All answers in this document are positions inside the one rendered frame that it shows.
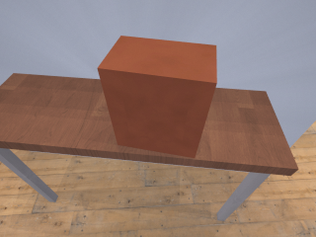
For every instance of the carton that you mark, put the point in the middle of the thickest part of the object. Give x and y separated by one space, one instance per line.
158 92

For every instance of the table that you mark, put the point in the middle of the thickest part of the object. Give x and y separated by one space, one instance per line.
70 115

